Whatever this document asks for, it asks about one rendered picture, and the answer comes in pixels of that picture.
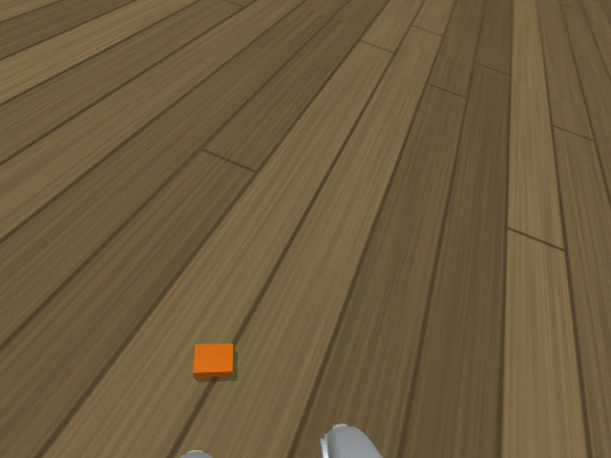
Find small box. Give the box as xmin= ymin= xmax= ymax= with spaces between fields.
xmin=193 ymin=343 xmax=233 ymax=378

